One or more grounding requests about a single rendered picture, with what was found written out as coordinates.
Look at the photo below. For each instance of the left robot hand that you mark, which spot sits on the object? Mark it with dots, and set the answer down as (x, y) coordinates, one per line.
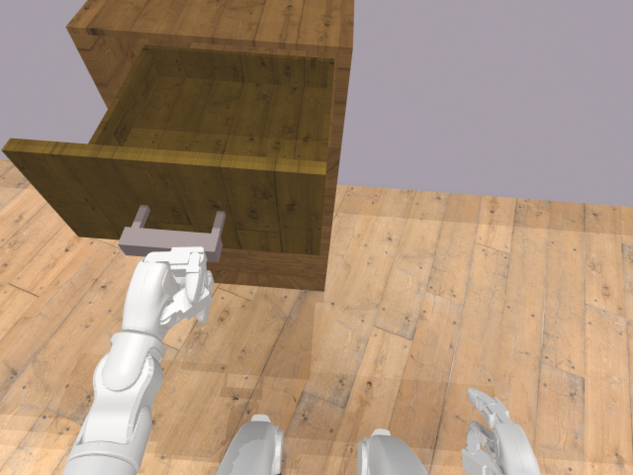
(153, 285)

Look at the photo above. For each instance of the robot right shin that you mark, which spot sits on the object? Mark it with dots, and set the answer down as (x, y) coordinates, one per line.
(380, 431)

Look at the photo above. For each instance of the handle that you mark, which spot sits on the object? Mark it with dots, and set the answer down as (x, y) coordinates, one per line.
(137, 241)

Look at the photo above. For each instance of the right robot hand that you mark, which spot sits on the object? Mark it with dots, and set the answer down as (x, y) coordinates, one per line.
(508, 451)

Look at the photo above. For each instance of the drawer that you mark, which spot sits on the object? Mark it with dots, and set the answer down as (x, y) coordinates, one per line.
(195, 131)

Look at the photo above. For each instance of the robot left forearm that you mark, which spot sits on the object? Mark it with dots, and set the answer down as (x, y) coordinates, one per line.
(114, 435)

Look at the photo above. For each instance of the cabinet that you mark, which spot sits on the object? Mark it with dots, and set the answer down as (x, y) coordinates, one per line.
(110, 34)

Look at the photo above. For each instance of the robot right thigh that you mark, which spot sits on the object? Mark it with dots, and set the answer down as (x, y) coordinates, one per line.
(387, 455)

